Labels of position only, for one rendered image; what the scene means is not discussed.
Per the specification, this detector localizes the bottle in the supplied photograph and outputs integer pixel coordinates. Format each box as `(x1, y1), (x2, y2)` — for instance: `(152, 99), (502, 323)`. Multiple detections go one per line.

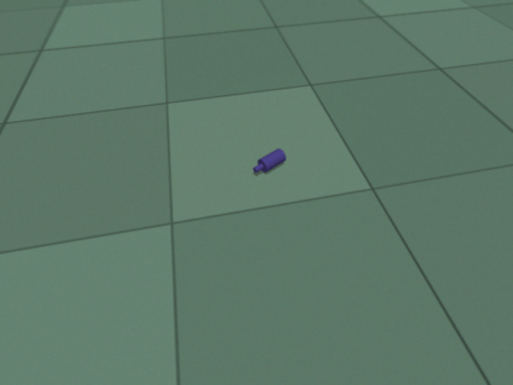
(253, 148), (286, 173)

